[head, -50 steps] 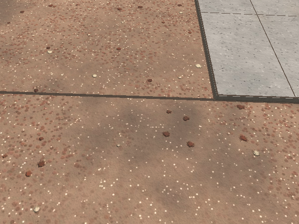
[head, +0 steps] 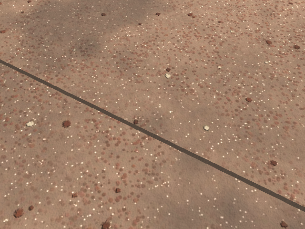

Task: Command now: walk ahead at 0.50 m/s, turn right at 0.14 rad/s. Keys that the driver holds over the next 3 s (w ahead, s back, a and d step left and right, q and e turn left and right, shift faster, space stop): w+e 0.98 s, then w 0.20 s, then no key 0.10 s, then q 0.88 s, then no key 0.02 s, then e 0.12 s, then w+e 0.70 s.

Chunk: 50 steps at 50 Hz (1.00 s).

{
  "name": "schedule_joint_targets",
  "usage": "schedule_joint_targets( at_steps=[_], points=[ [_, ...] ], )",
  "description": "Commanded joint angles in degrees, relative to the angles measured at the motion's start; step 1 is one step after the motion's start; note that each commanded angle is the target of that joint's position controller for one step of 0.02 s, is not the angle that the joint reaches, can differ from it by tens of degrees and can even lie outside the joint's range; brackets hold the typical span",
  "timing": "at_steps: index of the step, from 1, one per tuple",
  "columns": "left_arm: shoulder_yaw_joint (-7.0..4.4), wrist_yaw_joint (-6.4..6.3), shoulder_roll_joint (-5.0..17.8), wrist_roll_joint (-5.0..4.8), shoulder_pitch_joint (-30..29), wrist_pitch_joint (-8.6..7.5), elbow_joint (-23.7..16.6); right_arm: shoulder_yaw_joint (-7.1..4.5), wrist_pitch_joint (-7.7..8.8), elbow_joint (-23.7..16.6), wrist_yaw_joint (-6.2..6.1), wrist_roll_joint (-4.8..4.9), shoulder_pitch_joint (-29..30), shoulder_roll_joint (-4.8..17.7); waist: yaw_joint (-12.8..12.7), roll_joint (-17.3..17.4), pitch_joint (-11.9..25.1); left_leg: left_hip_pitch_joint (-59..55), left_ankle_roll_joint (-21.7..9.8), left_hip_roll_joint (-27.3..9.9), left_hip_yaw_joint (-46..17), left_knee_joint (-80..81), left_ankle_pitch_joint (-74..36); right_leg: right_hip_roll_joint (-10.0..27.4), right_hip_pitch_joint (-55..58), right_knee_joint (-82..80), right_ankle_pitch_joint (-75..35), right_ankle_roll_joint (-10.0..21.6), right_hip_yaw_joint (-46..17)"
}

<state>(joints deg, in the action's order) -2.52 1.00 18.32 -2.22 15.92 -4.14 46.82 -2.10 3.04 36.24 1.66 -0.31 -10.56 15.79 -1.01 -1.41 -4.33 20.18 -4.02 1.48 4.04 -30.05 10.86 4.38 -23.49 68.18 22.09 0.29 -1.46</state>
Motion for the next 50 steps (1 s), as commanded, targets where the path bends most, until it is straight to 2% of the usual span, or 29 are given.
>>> schedule_joint_targets(
  at_steps=[1, 5, 9, 12, 15, 18, 19, 20, 21, 22, 23, 24, 25, 26, 27, 30, 34, 36, 38, 41, 42, 43, 44, 45, 46, 47, 48, 49, 50],
  points=[
    [-1.50, -0.38, 4.9, 0.24, 2.2, 0.65, -3.0, -2.36, 2.35, -1.2, -0.24, -0.51, -3.0, 6.4, 1.0, 6.1, 7.2, -12.5, -9.8, -16.0, -14.8, 19.1, -9.2, 3.8, -8.9, -0.5, -6.5, -0.8, -3.5],
    [-1.39, -0.83, 2.9, 0.58, -1.3, 1.84, -3.9, -2.80, 3.62, 1.6, -0.93, -1.03, -3.2, 6.7, 0.9, 4.4, 2.7, -12.0, -8.5, -14.9, -5.6, 22.6, -14.2, 3.2, -14.1, -8.6, -15.6, -2.4, -5.6],
    [-0.69, 0.43, 1.0, 0.98, -6.8, 1.09, -5.5, -3.10, 3.32, 3.1, -1.72, -0.66, -3.7, 7.9, 2.9, 3.9, 0.6, -14.1, -6.2, -13.6, 1.5, 23.9, -14.6, 2.1, -13.4, -22.7, -27.3, -2.0, -2.4],
    [-0.12, 1.46, 0.2, 1.07, -12.2, 0.97, -7.9, -3.66, 2.51, 5.2, -2.02, -0.05, -6.8, 9.2, 5.3, 2.8, -1.7, -18.9, -6.0, -15.7, 3.5, 23.4, -16.0, 1.6, -15.2, -29.0, -27.4, -0.6, -0.1],
    [-0.16, 2.62, 0.6, 1.07, -15.3, 0.93, -10.5, -4.19, 0.99, 6.6, -2.24, 0.83, -8.5, 10.3, 5.8, 3.1, -2.3, -25.9, -5.3, -17.6, 4.8, 19.7, -22.4, 0.6, -17.8, -32.2, -21.5, 1.5, 2.3],
    [-1.42, 3.14, 2.9, 0.98, -11.7, 1.41, -11.5, -4.81, -0.46, 6.4, -3.07, 1.20, -6.9, 12.5, 2.1, 6.2, 2.7, -28.8, -3.3, -17.7, 7.0, 8.8, -48.8, -4.3, -9.4, -32.2, -12.9, 4.8, 7.1],
    [-2.58, 2.94, 4.9, 0.84, -6.1, 1.64, -10.5, -4.86, -0.98, 6.2, -3.37, 1.26, -6.3, 12.9, -1.2, 6.7, 6.2, -27.7, -2.3, -16.8, 7.8, 0.4, -54.9, -6.7, -2.1, -32.4, -11.2, 6.4, 8.2],
    [-4.36, 2.22, 7.8, 0.70, 2.8, 1.79, -8.5, -4.51, -1.15, 5.9, -3.64, 1.51, -5.4, 12.5, -6.3, 5.4, 10.9, -21.7, -0.4, -14.6, 9.1, -12.0, -51.8, -8.7, 11.6, -36.4, -14.4, 8.7, 7.5],
    [-6.03, 0.88, 12.9, 0.52, 10.1, 2.55, -7.2, -3.20, -0.45, 4.9, -3.69, 0.07, -7.2, 9.2, -8.2, -3.0, 16.1, -6.7, 2.3, -11.2, 8.8, -30.0, -26.6, 0.1, 28.8, -37.4, -16.3, 12.4, -7.1],
    [-6.37, 0.77, 16.5, 0.34, 6.7, 2.05, -9.1, -1.20, 1.38, 2.0, -2.77, -0.42, -10.9, 3.0, -1.8, -14.9, 22.2, 17.4, 6.1, 2.5, 0.5, -50.3, 21.4, 13.4, 45.6, -45.3, -5.6, 24.7, -41.2],
    [-4.89, 1.16, 11.4, 0.73, 7.3, 1.32, -9.9, -1.99, 3.65, 1.4, -1.71, 1.31, -5.1, 8.4, -6.2, -6.2, 24.5, 23.5, 4.5, -0.1, -11.0, -52.7, 21.1, 14.4, 46.6, -51.1, -2.3, 23.4, -44.5],
    [-4.20, 1.12, 8.9, 1.16, 5.9, 0.68, -9.7, -2.21, 4.72, -0.3, -1.23, 3.08, -0.6, 9.5, -6.0, -3.4, 16.7, 25.8, 3.2, -2.5, -10.5, -49.9, 16.5, 12.6, 40.5, -51.6, -5.3, 20.8, -35.9],
    [-3.82, 1.20, 7.8, 1.02, 2.5, 0.28, -9.7, -1.95, 5.20, -0.3, -1.53, 2.26, 0.1, 8.6, -2.8, 2.2, 10.6, 24.2, 3.0, -5.1, -10.0, -43.8, 12.5, 10.0, 31.5, -51.6, -12.2, 18.7, -29.1],
    [-3.24, 0.98, 5.6, 1.00, -0.7, 0.13, -10.3, -2.37, 5.02, 0.2, -1.91, 0.56, 0.1, 9.2, -0.9, 2.4, 8.5, 20.9, 3.5, -6.9, -9.8, -38.6, 10.3, 7.9, 25.6, -52.0, -18.4, 17.6, -24.3],
    [-2.90, 0.64, 5.1, 1.73, -2.3, 0.12, -11.2, -2.57, 4.44, 0.4, -1.81, 0.03, -1.0, 9.3, 0.6, 0.6, 7.3, 17.4, 4.1, -7.6, -9.9, -36.9, 8.7, 6.5, 20.9, -53.2, -22.9, 17.6, -22.1],
    [-3.25, -0.30, 6.5, 1.55, -2.6, 0.00, -11.0, -2.10, 2.82, 0.4, -1.80, -0.67, -1.8, 7.2, 2.0, 0.2, 5.7, 14.7, 7.1, -7.4, -7.8, -29.5, 6.1, 4.6, 13.6, -55.1, -30.4, 17.8, -17.3],
    [-3.79, -1.57, 8.3, 0.97, -0.4, 0.77, -9.7, -0.73, 2.62, -1.7, -1.66, -0.60, 6.7, 4.3, -1.1, -2.0, 3.9, 10.7, 9.1, -4.3, -6.2, -11.1, -9.2, -0.4, 8.1, -54.3, -25.8, 13.8, -11.5],
    [-3.89, -1.81, 8.6, 0.90, 1.8, 1.26, -9.0, -0.64, 3.03, -2.4, -1.19, 0.08, 10.5, 4.4, -3.0, -2.8, 4.2, 7.5, 9.2, -2.3, -5.9, -4.7, -14.8, -0.5, 7.8, -53.5, -21.4, 12.5, -12.7],
    [-3.92, -1.90, 8.5, 0.56, 3.5, 1.60, -8.2, -1.08, 3.47, -3.0, -0.76, 0.70, 12.1, 5.7, -3.4, -3.5, 4.3, 6.5, 8.4, -1.7, -7.4, -1.2, -14.9, 1.0, 10.3, -51.2, -18.0, 11.8, -16.0],
    [-3.95, -2.10, 8.0, 0.67, 3.2, 1.91, -8.1, -2.26, 4.15, -2.7, -0.41, 0.94, 9.9, 8.1, -1.4, -5.4, 4.6, 4.1, 5.9, -2.0, -9.2, 1.4, -9.3, 3.4, 14.7, -46.1, -16.1, 10.2, -21.6],
    [-3.89, -2.06, 7.5, 0.80, 2.3, 2.06, -8.3, -2.73, 4.42, -1.9, -0.50, 0.95, 6.8, 8.6, 0.5, -6.0, 5.1, 0.3, 4.7, -1.9, -8.4, 2.8, -8.0, 3.0, 14.5, -43.7, -17.0, 9.4, -22.1],
    [-3.31, -1.92, 5.8, 1.05, 2.0, 2.02, -8.6, -3.56, 4.67, -0.7, -0.85, 0.53, 1.6, 9.9, 3.2, -5.4, 7.9, -7.8, 2.9, -2.6, -8.1, 4.3, -7.7, 0.5, 13.2, -38.0, -19.1, 7.8, -20.7],
    [-1.96, -1.62, 2.2, 1.84, 2.6, 1.88, -9.5, -4.38, 4.85, -0.1, -1.34, -0.48, -6.1, 12.6, 6.4, 0.0, 15.5, -21.2, -0.6, -11.1, -16.1, 3.8, -3.5, -3.1, 7.9, -23.2, -13.1, 5.7, -16.6],
    [-0.90, -1.68, -1.4, 0.46, 9.7, 1.31, -11.3, -5.40, 4.12, 1.4, -1.20, -1.43, -10.8, 17.2, 3.4, 17.5, 21.6, -38.2, -9.5, -23.7, -42.4, 9.6, 9.9, -11.6, -12.0, -4.1, 10.6, 1.7, -8.6],
    [-1.57, -1.79, 4.1, -0.42, 10.7, 1.21, -10.3, -4.72, 3.86, 1.4, -0.79, 0.01, -10.6, 13.2, 3.9, 17.1, 19.8, -37.6, -10.4, -26.1, -52.1, 13.0, 23.9, -7.1, -20.3, 4.9, 11.2, 0.9, -9.5],
    [-2.57, -1.78, 7.6, -0.25, 5.5, 1.55, -10.4, -3.65, 3.54, 0.7, -1.05, 0.28, -7.9, 9.1, 5.4, 11.0, 12.9, -31.6, -8.0, -23.6, -43.1, 14.0, 24.3, -4.7, -22.0, 7.5, 5.6, 0.4, -9.0],
    [-2.76, -1.87, 7.8, 0.51, 1.7, 1.86, -11.0, -3.13, 3.13, 0.6, -1.19, -0.08, -5.3, 7.8, 5.0, 6.9, 8.6, -25.0, -6.3, -20.9, -34.2, 14.2, 16.2, -2.9, -20.5, 6.7, 1.5, 0.1, -6.9],
    [-2.90, -1.76, 7.1, 1.14, -0.4, 1.81, -11.7, -2.79, 2.93, 1.1, -1.26, -0.44, -3.7, 6.9, 4.2, 6.0, 5.7, -19.9, -5.8, -18.7, -28.5, 15.1, 8.9, -1.3, -19.3, 4.2, -1.4, 0.0, -6.8],
    [-2.88, -1.47, 5.9, 1.04, -0.7, 1.91, -11.9, -2.36, 3.07, 1.7, -1.32, -0.74, -3.3, 5.8, 3.2, 6.8, 4.6, -16.5, -5.3, -16.5, -23.9, 16.4, 3.7, -0.1, -16.7, 2.1, -3.2, 0.2, -6.8]
  ],
)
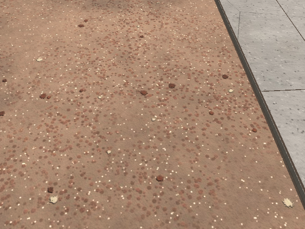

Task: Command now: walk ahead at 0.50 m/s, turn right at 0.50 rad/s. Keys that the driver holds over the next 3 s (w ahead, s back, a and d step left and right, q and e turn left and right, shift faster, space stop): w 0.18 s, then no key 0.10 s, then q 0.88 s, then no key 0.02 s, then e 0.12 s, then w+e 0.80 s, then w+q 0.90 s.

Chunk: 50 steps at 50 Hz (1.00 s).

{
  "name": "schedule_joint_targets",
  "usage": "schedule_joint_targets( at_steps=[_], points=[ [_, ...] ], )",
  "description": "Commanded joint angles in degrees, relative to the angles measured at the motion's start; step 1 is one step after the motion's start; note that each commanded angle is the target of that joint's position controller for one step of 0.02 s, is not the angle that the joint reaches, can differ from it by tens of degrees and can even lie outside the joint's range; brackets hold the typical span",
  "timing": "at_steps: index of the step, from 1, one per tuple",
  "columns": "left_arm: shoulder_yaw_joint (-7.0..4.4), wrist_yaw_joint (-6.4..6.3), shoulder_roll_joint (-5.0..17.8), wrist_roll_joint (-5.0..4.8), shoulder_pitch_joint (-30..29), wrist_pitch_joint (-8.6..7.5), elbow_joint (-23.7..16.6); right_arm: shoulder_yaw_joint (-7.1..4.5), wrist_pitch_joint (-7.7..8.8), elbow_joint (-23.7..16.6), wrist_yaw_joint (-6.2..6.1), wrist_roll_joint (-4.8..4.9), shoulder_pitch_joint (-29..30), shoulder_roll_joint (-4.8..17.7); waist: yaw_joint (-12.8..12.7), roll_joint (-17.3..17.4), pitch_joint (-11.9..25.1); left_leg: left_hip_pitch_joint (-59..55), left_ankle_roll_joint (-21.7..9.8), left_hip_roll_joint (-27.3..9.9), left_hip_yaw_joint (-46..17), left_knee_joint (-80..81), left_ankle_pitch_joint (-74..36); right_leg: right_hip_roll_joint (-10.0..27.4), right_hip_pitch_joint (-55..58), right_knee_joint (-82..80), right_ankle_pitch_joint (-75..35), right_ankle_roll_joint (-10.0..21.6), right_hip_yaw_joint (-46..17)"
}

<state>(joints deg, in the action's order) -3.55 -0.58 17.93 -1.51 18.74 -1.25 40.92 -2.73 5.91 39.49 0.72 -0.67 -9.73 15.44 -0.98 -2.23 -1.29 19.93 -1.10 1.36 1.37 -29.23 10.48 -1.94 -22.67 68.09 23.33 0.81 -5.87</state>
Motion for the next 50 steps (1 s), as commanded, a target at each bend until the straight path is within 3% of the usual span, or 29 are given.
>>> schedule_joint_targets(
  at_steps=[1, 3, 6, 9, 11, 13, 15, 17, 18, 19, 20, 21, 22, 23, 24, 25, 28, 33, 36, 38, 39, 40, 41, 42, 43, 44, 45, 47, 50],
  points=[
    [-1.61, 0.32, 4.8, 0.03, -2.9, -0.78, -5.9, -1.64, 0.44, -1.0, -0.31, -0.30, -4.2, 5.8, 2.6, 8.8, 1.2, -14.4, -8.4, -15.2, -18.2, 16.9, 1.5, 6.6, -15.7, 0.3, -5.3, -0.3, -1.8],
    [-1.01, 0.48, 2.5, 0.10, -3.0, -0.44, -5.9, -1.78, 0.94, 0.5, -0.06, 0.32, -5.1, 6.0, 2.1, 8.5, 0.8, -13.1, -9.9, -14.9, -14.5, 18.8, -2.6, 6.5, -15.1, -3.6, -5.7, -0.6, -1.0],
    [-0.20, 0.70, 1.2, 0.83, -7.0, -0.71, -7.1, -2.44, 0.97, 2.3, 0.02, 0.75, -5.9, 8.3, 2.4, 6.4, -0.2, -14.4, -11.6, -15.8, -10.9, 20.9, -7.8, 7.0, -17.3, -13.2, -10.8, -1.2, -0.5],
    [0.56, 1.67, 0.3, 0.94, -11.9, -1.69, -7.7, -2.58, 0.30, 3.7, -0.11, 1.35, -6.4, 9.6, 3.7, 6.0, -0.8, -14.7, -10.6, -14.2, -5.9, 21.4, -11.3, 7.3, -14.8, -24.1, -19.2, -1.2, 2.6],
    [0.93, 2.21, -0.4, 1.10, -15.5, -2.35, -8.4, -2.49, -0.40, 4.9, -0.35, 1.47, -7.7, 10.2, 4.9, 6.0, -1.7, -14.1, -9.5, -13.1, -2.8, 19.5, -19.9, 5.7, -10.8, -30.4, -22.8, -1.3, 5.0],
    [0.70, 2.65, 0.1, 1.03, -17.4, -2.76, -9.1, -2.50, -1.18, 6.5, -0.45, 1.67, -10.0, 11.0, 5.3, 7.0, -0.6, -16.5, -8.4, -13.7, -2.1, 16.6, -26.7, 4.2, -7.8, -34.0, -23.9, -0.6, 5.8],
    [0.07, 2.86, 1.5, 1.30, -17.0, -2.95, -9.2, -2.56, -1.81, 7.4, -0.59, 2.25, -10.1, 11.5, 3.8, 8.2, 0.8, -18.3, -6.8, -14.0, -2.8, 12.3, -30.8, 2.9, -3.7, -37.6, -22.6, 1.1, 5.6],
    [-1.51, 2.22, 4.6, 2.39, -8.0, -3.12, -6.2, -2.19, -2.12, 7.5, -0.83, 2.63, -8.7, 11.0, -1.7, 7.0, 5.7, -15.9, -4.0, -10.9, -2.1, 1.8, -35.7, 1.1, 10.9, -44.0, -30.3, 3.7, 6.6],
    [-2.50, 1.40, 8.5, 3.38, -2.4, -3.02, -5.2, -1.20, -1.71, 6.5, -0.84, 1.40, -9.2, 8.6, -3.6, 3.5, 11.4, -8.7, -1.1, -7.5, -0.6, -8.2, -23.6, 8.0, 24.0, -41.1, -50.8, 6.1, 1.5],
    [-2.36, 0.59, 10.8, 5.06, 0.2, -2.15, -5.5, 1.05, -1.40, 6.2, -0.34, -0.06, -16.2, 2.6, -1.8, -10.0, 20.6, 9.3, 3.3, -1.1, 0.1, -28.7, 18.1, 25.7, 43.6, -36.7, -71.9, 16.0, -16.1],
    [-1.82, 0.76, 8.1, 3.76, 1.4, -1.28, -5.3, 0.50, -1.84, 8.7, -0.32, 1.41, -19.7, 5.5, -3.0, -10.0, 28.3, 10.0, 4.0, -1.0, -8.1, -37.7, 31.6, 28.6, 42.4, -37.9, -67.5, 19.4, -20.4],
    [-1.49, 1.00, 6.6, 2.68, -1.3, -0.83, -5.2, -0.96, -2.51, 7.7, -0.45, 2.88, -14.6, 9.9, -3.5, -6.7, 21.8, 13.5, 4.2, -2.7, -8.0, -40.9, 30.0, 24.7, 36.2, -40.6, -59.7, 17.5, -14.7],
    [-1.02, 0.96, 5.1, 1.98, -5.2, -0.88, -4.9, -1.04, -3.30, 6.6, -1.03, 2.90, -10.8, 9.2, -1.9, -4.7, 15.5, 16.2, 4.4, -4.4, -6.3, -39.9, 27.0, 21.9, 30.4, -42.8, -51.9, 15.2, -10.6],
    [-0.47, 1.00, 3.4, 1.81, -8.6, -1.07, -4.6, -1.22, -4.47, 6.7, -1.72, 2.11, -9.8, 8.5, -0.4, -3.0, 11.2, 15.0, 5.1, -5.8, -5.9, -37.5, 23.9, 20.3, 23.0, -45.6, -45.7, 13.9, -7.5],
    [-0.38, 1.01, 2.9, 2.22, -11.7, -1.18, -4.3, -1.45, -5.96, 6.9, -2.31, 1.72, -10.7, 7.9, 1.9, -4.0, 8.8, 10.2, 5.9, -6.7, -5.6, -35.3, 21.0, 18.9, 15.3, -48.7, -40.6, 13.0, -4.4],
    [-0.78, 0.98, 3.7, 2.85, -13.9, -1.27, -4.0, -1.46, -7.16, 6.9, -2.80, 1.59, -11.8, 7.0, 3.3, -5.4, 7.3, 6.3, 6.6, -6.0, -4.0, -34.6, 18.3, 18.2, 9.5, -51.2, -37.2, 13.0, -2.1],
    [-1.39, 0.18, 4.5, 3.17, -16.3, -1.45, -3.0, -1.78, -8.70, 5.5, -3.31, 1.21, -11.3, 5.9, 4.1, -5.9, 6.2, 3.7, 6.4, -6.2, -2.6, -30.3, 13.5, 18.5, 4.8, -53.9, -30.4, 13.7, 2.5],
    [-2.14, -1.27, 6.4, 2.36, -16.1, -0.19, -0.7, -1.84, -9.30, 1.6, -1.83, 1.09, -4.6, 6.2, 2.1, -4.8, 6.0, 1.8, 4.0, -7.1, -1.2, -20.3, 8.0, 20.3, 7.2, -54.6, -21.3, 12.9, 5.3],
    [-2.59, -1.17, 7.7, 1.29, -15.9, 0.72, 0.4, -2.33, -9.55, 0.3, -0.80, 1.10, -3.8, 6.9, 2.3, -4.4, 5.6, -0.5, 2.1, -6.3, 0.5, -13.8, 8.7, 21.4, 9.9, -51.8, -20.3, 11.3, 6.0],
    [-2.63, -1.22, 7.4, 0.24, -15.9, 1.36, 1.4, -2.88, -9.39, 0.9, -0.36, 0.84, -6.3, 7.2, 3.9, -2.8, 5.6, -6.1, -0.4, -3.9, 2.6, -4.0, 3.1, 19.2, 9.2, -46.1, -16.9, 7.6, 8.9],
    [-2.31, -1.15, 5.4, 0.26, -13.2, 1.73, 2.7, -3.63, -9.22, 1.2, -0.61, 0.44, -7.7, 9.1, 3.8, 1.6, 4.4, -9.3, -2.5, -4.0, -0.6, 2.4, -2.5, 16.0, 6.5, -39.2, -11.6, 3.7, 11.7],
    [-1.58, -0.85, 2.3, 2.38, -11.2, 1.95, 2.2, -5.17, -8.97, 0.0, -1.73, 0.49, -8.2, 15.7, 1.5, 18.5, 3.3, -14.6, -7.9, -16.7, -18.7, 8.3, -21.9, 8.2, -4.9, -22.0, 2.9, -2.7, 18.1],
    [-1.80, -1.45, 3.4, 2.85, -17.0, 1.95, -0.7, -5.26, -7.97, -1.7, -1.44, -1.14, -7.4, 18.4, 3.8, 21.8, 2.5, -11.9, -18.2, -23.8, -31.7, 12.0, -22.7, 0.7, -14.6, -9.7, 15.7, -4.7, 10.5],
    [-2.40, -1.69, 5.2, 2.31, -19.0, 2.10, -0.8, -4.71, -6.58, -1.9, -0.94, -1.67, -6.9, 16.0, 4.6, 14.6, 4.0, -11.8, -18.2, -21.6, -28.5, 12.4, -19.6, 1.8, -15.6, -3.4, 13.6, -3.9, 4.6],
    [-2.70, -1.87, 5.3, 1.53, -17.8, 2.27, -0.2, -4.44, -5.59, -2.0, -1.03, -0.92, -4.4, 14.8, 2.7, 12.3, 4.0, -12.1, -15.1, -18.7, -24.1, 11.6, -17.7, 2.7, -16.1, -2.5, 8.2, -3.1, 3.0],
    [-2.99, -2.33, 5.4, 1.72, -16.0, 2.39, 1.3, -4.10, -5.38, -2.6, -1.30, 0.25, -1.7, 13.0, 1.4, 9.1, 4.6, -12.8, -12.2, -16.4, -21.4, 10.7, -15.7, 3.5, -16.1, -3.3, 4.3, -3.1, 2.2],
    [-3.27, -2.64, 5.9, 2.13, -15.6, 2.39, 1.7, -3.63, -5.50, -3.0, -1.71, 1.08, 0.0, 11.8, 0.8, 9.2, 4.9, -12.6, -11.1, -15.6, -20.1, 10.3, -17.4, 3.5, -15.4, -3.7, 1.5, -3.4, 2.0],
    [-3.23, -2.41, 5.0, 1.78, -14.9, 1.97, 2.0, -3.11, -5.78, -3.5, -2.38, 0.87, -0.5, 10.7, 0.4, 9.5, 7.2, -13.2, -11.1, -14.0, -18.7, 9.6, -21.7, 2.3, -12.8, -3.3, -1.9, -4.2, 2.0],
    [-2.66, -2.24, 3.5, 1.24, -16.2, 1.55, 1.9, -3.47, -6.16, -3.7, -3.03, 1.13, -2.0, 11.4, 1.5, 9.1, 7.5, -16.3, -11.2, -13.1, -19.6, 9.0, -20.0, 1.5, -12.8, -11.7, -3.9, -5.2, 1.4]
  ],
)
Over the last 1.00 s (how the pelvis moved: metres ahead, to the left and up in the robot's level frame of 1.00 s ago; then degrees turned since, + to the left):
0.57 -0.11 0.00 -34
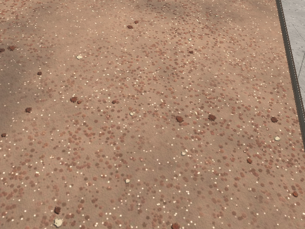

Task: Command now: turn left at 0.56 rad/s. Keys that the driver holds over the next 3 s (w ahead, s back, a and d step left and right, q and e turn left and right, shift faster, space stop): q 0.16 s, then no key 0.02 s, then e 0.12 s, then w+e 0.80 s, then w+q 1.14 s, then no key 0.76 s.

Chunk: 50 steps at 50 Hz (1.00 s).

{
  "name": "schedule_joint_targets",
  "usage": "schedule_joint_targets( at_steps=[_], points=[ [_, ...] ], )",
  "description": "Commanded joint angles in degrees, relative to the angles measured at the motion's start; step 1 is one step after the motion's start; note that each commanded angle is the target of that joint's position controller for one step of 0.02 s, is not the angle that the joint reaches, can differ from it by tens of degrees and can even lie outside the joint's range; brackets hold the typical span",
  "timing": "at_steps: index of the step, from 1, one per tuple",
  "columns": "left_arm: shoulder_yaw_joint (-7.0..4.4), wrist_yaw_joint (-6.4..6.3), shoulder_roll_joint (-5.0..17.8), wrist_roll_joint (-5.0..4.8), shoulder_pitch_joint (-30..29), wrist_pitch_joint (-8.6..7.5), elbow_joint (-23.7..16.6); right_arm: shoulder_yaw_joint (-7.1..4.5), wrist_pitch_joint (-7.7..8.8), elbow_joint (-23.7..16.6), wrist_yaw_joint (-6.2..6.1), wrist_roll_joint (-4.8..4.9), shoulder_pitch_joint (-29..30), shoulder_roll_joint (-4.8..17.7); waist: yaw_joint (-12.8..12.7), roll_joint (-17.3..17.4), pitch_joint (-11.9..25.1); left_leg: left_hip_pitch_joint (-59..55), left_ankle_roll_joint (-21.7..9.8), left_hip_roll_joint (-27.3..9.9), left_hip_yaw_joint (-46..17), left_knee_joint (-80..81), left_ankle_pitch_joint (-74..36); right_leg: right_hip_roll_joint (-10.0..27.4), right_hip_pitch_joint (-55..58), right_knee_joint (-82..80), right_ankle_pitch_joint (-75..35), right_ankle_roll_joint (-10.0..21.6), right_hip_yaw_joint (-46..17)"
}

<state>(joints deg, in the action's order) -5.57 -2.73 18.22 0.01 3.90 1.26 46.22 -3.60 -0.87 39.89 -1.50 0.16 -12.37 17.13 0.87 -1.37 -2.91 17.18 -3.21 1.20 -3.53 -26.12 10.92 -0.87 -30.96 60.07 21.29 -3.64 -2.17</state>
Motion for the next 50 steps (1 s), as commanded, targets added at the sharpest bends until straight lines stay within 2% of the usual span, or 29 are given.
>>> schedule_joint_targets(
  at_steps=[1, 8, 12, 13, 14, 15, 16, 17, 18, 19, 20, 23, 25, 26, 27, 28, 29, 30, 31, 33, 36, 39, 42, 44, 46, 47, 48, 49, 50],
  points=[
    [-0.48, 0.03, 3.0, -0.29, -1.9, -1.05, -3.6, -2.78, 0.39, -4.2, -1.01, 0.36, 0.4, 10.1, 0.1, 8.5, 8.9, -13.7, -9.1, -12.8, -15.4, 5.9, -18.5, 0.2, -3.8, -6.7, -2.1, -1.2, -2.6],
    [-0.38, 1.44, 4.1, -0.80, -1.3, -2.07, -3.2, -3.36, -0.81, -5.5, -0.51, 0.26, 2.6, 11.1, 0.6, 10.8, 7.6, -8.3, -9.8, -11.4, -22.4, 5.3, -13.2, -1.5, 6.4, -20.5, -0.4, -1.0, -3.4],
    [0.08, 2.85, 3.6, -0.43, 4.5, -3.01, -0.9, -1.80, -1.42, -5.4, -0.62, 0.59, 4.7, 7.9, -1.8, 9.8, 10.0, -7.6, -6.3, -9.5, -20.1, 0.2, -16.4, 0.2, 18.0, -37.0, -12.6, 1.6, -0.7],
    [0.31, 3.04, 4.1, 0.51, 4.2, -3.09, -0.9, -0.94, -1.30, -4.4, -0.61, 0.04, 2.1, 5.5, -1.0, 6.9, 10.0, -4.9, -3.3, -7.1, -17.8, -1.4, -9.1, 3.9, 22.9, -41.1, -19.2, 3.3, -3.9],
    [0.47, 2.96, 6.6, 1.70, 2.6, -3.05, -1.8, 0.18, -0.89, -3.5, -0.38, -1.73, -1.8, 2.3, 2.5, -4.7, 10.4, -1.1, 0.2, -0.7, -11.1, -8.9, 5.6, 13.2, 26.5, -42.8, -29.1, 7.1, -15.0],
    [1.73, 3.03, 4.7, 2.89, -1.5, -3.12, -1.8, -0.16, -0.51, -4.3, -0.34, -1.93, -1.5, 3.3, 5.0, -11.0, 6.9, -0.2, 3.1, 1.3, -7.1, -6.8, 16.7, 17.8, 18.9, -43.2, -28.8, 15.2, -20.9],
    [2.53, 3.20, 2.0, 2.19, -4.1, -3.34, -2.6, -0.38, -0.17, -2.9, -0.42, -2.69, -0.9, 5.5, 4.0, -8.1, 6.1, -3.8, 4.7, -1.0, -5.5, -5.7, 13.3, 15.3, 16.5, -45.1, -15.2, 15.6, -19.8],
    [2.20, 3.09, 3.3, 1.17, -2.8, -3.21, -1.9, -0.69, 0.24, -2.8, -0.33, -2.40, 2.1, 6.0, 2.2, -7.6, 5.1, -4.1, 4.8, 0.2, -3.4, -3.1, 8.7, 11.2, 17.0, -45.3, -2.0, 12.7, -17.5],
    [1.25, 2.77, 7.1, 0.11, 0.3, -2.90, -1.2, -0.94, 0.50, -2.6, -0.37, -2.00, 4.8, 6.0, -0.1, -7.9, 3.6, -3.7, 5.1, 1.6, -1.2, -4.2, 8.6, 9.3, 16.4, -46.6, 8.7, 11.7, -17.6],
    [0.74, 2.35, 9.5, -0.48, 2.3, -2.67, -0.6, -1.12, 0.84, -3.2, -0.41, -1.62, 6.3, 6.4, -1.2, -9.3, 0.9, -1.1, 5.5, 1.9, 0.1, -5.7, 9.4, 10.4, 15.9, -48.5, 14.2, 12.4, -20.8],
    [0.64, 1.90, 10.3, -0.60, 3.3, -2.46, -0.4, -0.95, 1.59, -3.3, -0.23, -0.90, 6.6, 5.7, -1.3, -10.2, -0.8, 0.5, 5.3, 1.8, 0.8, -6.4, 10.3, 11.1, 15.8, -49.4, 15.6, 13.3, -23.2],
    [0.87, 1.38, 8.3, -1.20, 5.7, -2.38, -0.4, -0.76, 4.41, -2.5, 0.54, 0.18, 6.1, 4.1, -1.5, -9.5, -0.7, 1.4, 3.6, 1.4, 1.1, -2.9, 11.7, 10.7, 19.2, -48.1, 13.3, 14.8, -25.5],
    [0.96, 1.23, 7.4, -1.62, 4.2, -2.04, -1.6, -0.92, 5.77, -0.9, 0.95, 0.51, 3.3, 3.4, 0.5, -8.0, 1.0, -7.8, 1.9, 0.6, 1.1, 5.6, 5.4, 7.7, 15.8, -45.7, 9.8, 13.7, -23.7],
    [1.18, 1.28, 6.2, -1.55, 3.0, -2.15, -2.5, -1.47, 5.97, 0.2, 0.81, 0.55, 0.3, 4.6, 2.1, -6.1, 3.1, -15.6, 1.2, -1.8, 0.0, 6.2, 2.9, 5.9, 11.2, -42.6, 7.1, 12.3, -21.8],
    [1.67, 1.44, 3.9, -1.64, 1.0, -2.54, -4.0, -2.23, 5.99, 1.3, 0.43, 0.02, -4.3, 7.0, 4.2, -1.0, 4.7, -24.0, -0.6, -6.3, -4.7, 6.2, 7.4, 2.5, 2.5, -35.1, 5.6, 9.8, -16.9],
    [2.42, 1.63, 1.2, -2.13, 0.1, -3.21, -5.6, -3.13, 5.85, 2.5, 0.34, -0.41, -9.0, 9.9, 5.3, 9.0, 5.0, -28.6, -4.7, -13.4, -16.3, 11.6, 19.1, -2.8, -6.2, -22.5, 5.9, 6.9, -7.5],
    [2.19, 1.94, 3.0, -2.44, -1.4, -3.90, -7.3, -3.70, 5.76, 3.2, 0.53, -0.35, -10.0, 11.3, 5.7, 14.0, 0.3, -27.6, -9.7, -22.9, -27.6, 16.2, 22.1, -1.0, -14.8, -13.0, 10.3, 6.3, -4.8],
    [1.33, 2.28, 5.5, -2.68, -0.2, -4.31, -6.8, -2.92, 5.87, 2.8, 0.19, -0.43, -8.7, 8.2, 4.4, 10.0, -2.5, -26.9, -10.7, -24.0, -26.6, 16.3, 19.7, 2.6, -18.7, -5.2, 9.4, 6.1, -5.6],
    [1.21, 2.62, 5.2, -2.77, 1.5, -4.44, -5.9, -2.43, 5.98, 2.5, -0.08, -0.33, -7.7, 6.3, 3.4, 8.0, -2.8, -27.4, -9.5, -22.3, -22.7, 16.5, 16.3, 3.6, -20.3, -1.8, 6.3, 6.2, -6.2],
    [1.33, 3.37, 3.9, -2.31, 1.4, -4.41, -5.9, -2.16, 5.87, 2.6, 0.01, -0.24, -6.4, 5.8, 2.9, 7.0, -3.3, -27.6, -7.2, -20.1, -14.2, 17.3, 5.5, 5.5, -22.4, 0.2, 0.1, 5.7, -5.6],
    [2.33, 4.95, 1.2, -1.81, -0.9, -4.35, -7.6, -2.26, 5.71, 2.3, 0.18, -0.49, -4.8, 6.6, 3.1, 6.7, -2.7, -20.6, -5.7, -15.6, -1.9, 18.6, -7.3, 6.1, -16.5, -4.2, -8.7, 3.4, -0.8],
    [3.30, 6.24, -0.1, -1.49, -4.7, -4.53, -10.3, -2.62, 5.82, 2.9, 0.25, 0.03, -5.3, 8.5, 3.9, 6.6, -3.2, -14.5, -4.9, -13.7, 5.7, 19.2, -9.6, 5.9, -7.9, -15.3, -16.8, 2.8, 2.4],
    [2.95, 6.79, 1.5, -1.52, -6.2, -4.10, -12.1, -3.23, 5.71, 4.1, 0.55, 0.94, -7.5, 10.6, 3.5, 6.7, -3.5, -15.1, -4.1, -15.9, 8.4, 18.3, -14.1, 4.1, -2.3, -20.9, -16.6, 5.1, 5.1],
    [1.77, 6.76, 3.8, -1.42, -3.7, -3.75, -12.5, -3.52, 5.28, 4.3, 0.55, 1.29, -7.4, 11.7, 0.6, 7.7, -0.9, -17.9, -2.8, -16.8, 11.1, 11.2, -33.6, 1.0, 3.2, -22.5, -13.4, 8.0, 7.4],
    [-1.30, 5.99, 8.6, -1.67, 11.2, -3.02, -8.9, -3.23, 4.62, 3.9, 0.16, 1.29, -7.4, 11.7, -7.9, 6.9, 8.2, -12.9, 0.0, -14.5, 14.7, -9.1, -46.8, -4.0, 24.4, -24.4, -13.5, 11.8, 9.1],
    [-3.06, 4.76, 12.1, -2.04, 20.8, -2.16, -6.7, -2.32, 5.01, 2.9, -0.06, 0.16, -7.9, 10.0, -12.2, 2.6, 12.6, 0.6, 2.6, -12.5, 14.5, -26.0, -31.2, -0.1, 40.9, -24.5, -12.1, 14.3, 0.4],
    [-3.52, 4.25, 18.8, -2.02, 19.0, -2.48, -7.5, 0.51, 6.19, -0.8, 0.69, -1.56, -14.3, 0.7, -3.8, -15.1, 20.5, 21.3, 5.9, -1.3, 9.2, -48.1, 22.4, 17.2, 54.8, -34.3, 5.4, 25.2, -36.5],
    [-2.13, 4.55, 13.9, -1.81, 19.9, -3.41, -9.4, -0.18, 8.07, -1.1, 1.16, 0.72, -7.7, 6.4, -8.7, -7.2, 25.4, 25.3, 4.8, -0.9, -3.3, -53.7, 22.5, 19.7, 54.6, -44.2, 15.0, 25.9, -48.6],
    [-1.28, 4.76, 11.1, -1.22, 17.5, -4.33, -8.3, -1.03, 8.81, -3.0, 1.34, 2.85, -2.3, 9.1, -8.5, -5.1, 15.1, 30.3, 3.6, -3.1, -2.3, -53.3, 16.6, 18.5, 47.9, -45.9, 11.4, 22.9, -40.8]
  ],
)
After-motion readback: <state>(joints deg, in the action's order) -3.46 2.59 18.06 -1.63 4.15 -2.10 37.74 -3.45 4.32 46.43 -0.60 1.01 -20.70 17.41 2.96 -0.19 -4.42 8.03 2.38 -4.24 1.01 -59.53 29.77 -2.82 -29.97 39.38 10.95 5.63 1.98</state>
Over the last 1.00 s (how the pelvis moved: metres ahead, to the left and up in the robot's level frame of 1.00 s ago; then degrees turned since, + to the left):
0.25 0.00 0.01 15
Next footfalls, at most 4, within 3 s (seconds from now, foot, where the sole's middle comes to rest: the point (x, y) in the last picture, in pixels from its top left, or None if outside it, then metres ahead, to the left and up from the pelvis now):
0.26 right None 0.07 -0.15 -0.78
0.94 right None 0.35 -0.22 -0.78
1.48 left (172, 168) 0.72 -0.13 -0.78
1.94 right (216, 129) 0.96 -0.38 -0.78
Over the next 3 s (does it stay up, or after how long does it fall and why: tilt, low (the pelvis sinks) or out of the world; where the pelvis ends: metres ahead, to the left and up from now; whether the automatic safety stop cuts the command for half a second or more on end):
stays up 1.15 -0.22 -0.01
